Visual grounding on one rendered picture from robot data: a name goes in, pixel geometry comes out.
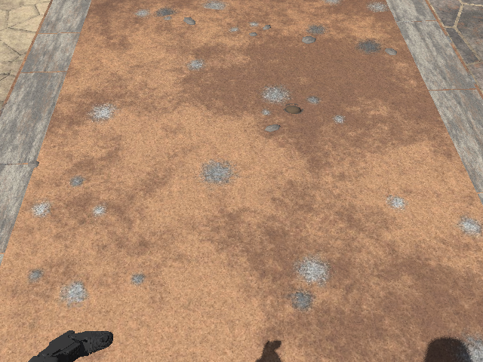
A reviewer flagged left robot hand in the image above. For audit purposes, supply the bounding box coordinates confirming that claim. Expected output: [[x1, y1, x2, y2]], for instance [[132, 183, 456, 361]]
[[28, 330, 113, 362]]

